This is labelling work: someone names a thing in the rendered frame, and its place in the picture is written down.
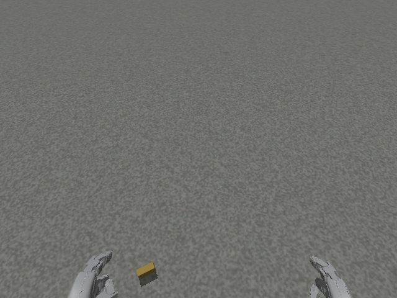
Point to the small box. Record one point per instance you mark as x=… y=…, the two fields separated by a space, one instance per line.
x=145 y=270

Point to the left robot hand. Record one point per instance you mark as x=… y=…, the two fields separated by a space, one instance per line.
x=86 y=283

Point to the right robot hand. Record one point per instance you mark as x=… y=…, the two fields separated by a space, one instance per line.
x=331 y=285

